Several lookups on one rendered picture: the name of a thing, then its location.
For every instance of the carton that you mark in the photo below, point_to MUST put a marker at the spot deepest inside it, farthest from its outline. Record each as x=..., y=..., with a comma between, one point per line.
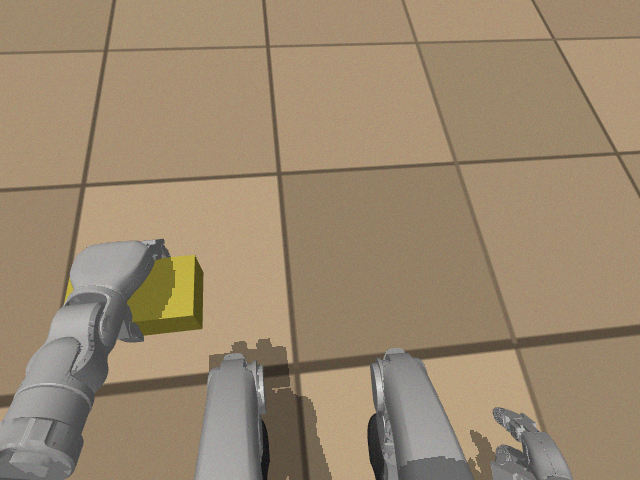
x=170, y=299

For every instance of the right robot foot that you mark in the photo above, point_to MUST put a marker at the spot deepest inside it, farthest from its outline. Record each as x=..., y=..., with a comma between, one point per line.
x=375, y=453

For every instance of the left robot hand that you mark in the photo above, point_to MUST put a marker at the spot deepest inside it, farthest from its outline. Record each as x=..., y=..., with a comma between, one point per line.
x=122, y=267

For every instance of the right robot hand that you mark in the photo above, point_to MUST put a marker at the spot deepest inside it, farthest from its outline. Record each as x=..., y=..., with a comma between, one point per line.
x=540, y=458

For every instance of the left robot arm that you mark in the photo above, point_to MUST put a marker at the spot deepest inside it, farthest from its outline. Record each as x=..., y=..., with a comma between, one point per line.
x=40, y=435

